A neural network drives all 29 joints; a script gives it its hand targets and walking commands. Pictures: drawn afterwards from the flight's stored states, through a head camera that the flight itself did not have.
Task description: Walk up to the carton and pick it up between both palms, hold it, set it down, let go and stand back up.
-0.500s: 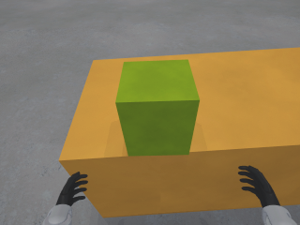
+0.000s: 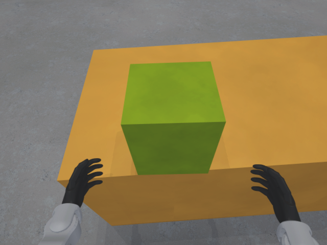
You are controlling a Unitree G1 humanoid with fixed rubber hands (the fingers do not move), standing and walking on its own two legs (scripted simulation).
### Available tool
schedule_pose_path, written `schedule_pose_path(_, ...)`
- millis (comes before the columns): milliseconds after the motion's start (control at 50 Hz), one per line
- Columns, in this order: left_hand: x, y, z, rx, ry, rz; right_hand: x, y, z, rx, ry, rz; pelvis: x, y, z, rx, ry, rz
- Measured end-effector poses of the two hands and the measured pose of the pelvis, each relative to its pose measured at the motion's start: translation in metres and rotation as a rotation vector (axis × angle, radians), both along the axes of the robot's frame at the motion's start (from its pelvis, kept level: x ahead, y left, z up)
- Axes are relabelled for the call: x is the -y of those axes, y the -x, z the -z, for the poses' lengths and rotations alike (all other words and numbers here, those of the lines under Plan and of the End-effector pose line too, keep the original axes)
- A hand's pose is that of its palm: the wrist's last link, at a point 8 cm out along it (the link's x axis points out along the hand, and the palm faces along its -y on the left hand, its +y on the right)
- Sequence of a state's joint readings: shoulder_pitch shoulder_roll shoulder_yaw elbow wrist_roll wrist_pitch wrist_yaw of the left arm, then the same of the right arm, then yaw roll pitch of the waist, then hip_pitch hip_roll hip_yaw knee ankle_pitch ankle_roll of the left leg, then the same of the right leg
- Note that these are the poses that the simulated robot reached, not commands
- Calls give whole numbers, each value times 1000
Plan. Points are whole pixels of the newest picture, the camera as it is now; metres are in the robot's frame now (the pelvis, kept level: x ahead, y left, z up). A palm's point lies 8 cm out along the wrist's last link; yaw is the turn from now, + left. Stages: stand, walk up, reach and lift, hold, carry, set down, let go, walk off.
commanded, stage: reach and lift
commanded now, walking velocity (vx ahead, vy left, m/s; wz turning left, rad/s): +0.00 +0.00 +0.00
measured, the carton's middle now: (171, 122) +0.43 +0.00 +0.03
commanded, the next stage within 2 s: none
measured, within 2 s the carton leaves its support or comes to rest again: neither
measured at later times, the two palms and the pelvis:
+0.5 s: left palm (82, 172) +0.27 +0.20 +0.06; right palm (269, 165) +0.27 -0.21 +0.07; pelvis +0.02 +0.00 +0.00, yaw +0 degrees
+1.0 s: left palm (88, 130) +0.34 +0.19 +0.12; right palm (260, 129) +0.35 -0.20 +0.11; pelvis +0.01 +0.00 +0.00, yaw +0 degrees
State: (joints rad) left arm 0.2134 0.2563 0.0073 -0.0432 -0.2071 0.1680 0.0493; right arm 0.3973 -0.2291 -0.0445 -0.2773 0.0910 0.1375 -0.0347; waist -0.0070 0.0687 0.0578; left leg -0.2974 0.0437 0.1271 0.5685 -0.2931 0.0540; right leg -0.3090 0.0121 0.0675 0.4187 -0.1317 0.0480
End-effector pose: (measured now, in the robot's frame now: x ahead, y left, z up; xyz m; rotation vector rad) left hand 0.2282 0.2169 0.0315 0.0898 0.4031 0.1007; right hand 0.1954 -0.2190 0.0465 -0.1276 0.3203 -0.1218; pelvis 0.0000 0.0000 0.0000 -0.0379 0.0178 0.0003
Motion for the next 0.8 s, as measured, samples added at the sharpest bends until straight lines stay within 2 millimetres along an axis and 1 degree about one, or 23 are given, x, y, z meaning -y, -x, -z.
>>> schedule_pose_path(140, 3, -17, -12, 29, 11, 20, -4, -15, -3, 0, -19, 5, -3, -12, -2, -24, 4, 1)
schedule_pose_path(240, 6, -26, -19, 31, 18, 32, -6, -29, -8, 26, -25, 4, -3, -17, -2, -33, 5, 2)
schedule_pose_path(380, 10, -30, -22, -1, 23, 37, -10, -56, -21, 86, -31, -6, -3, -19, -3, -37, 5, 2)
schedule_pose_path(480, 13, -40, -26, -5, 28, 43, -12, -76, -27, 107, -41, -8, -3, -18, -3, -35, 5, 2)
schedule_pose_path(660, 24, -69, -48, 31, 28, 79, -13, -102, -32, 105, -72, 7, -3, -16, -3, -32, 4, 1)
schedule_pose_path(800, 30, -87, -68, 56, 23, 93, -16, -122, -40, 115, -87, 7, -2, -13, -3, -27, 3, 1)
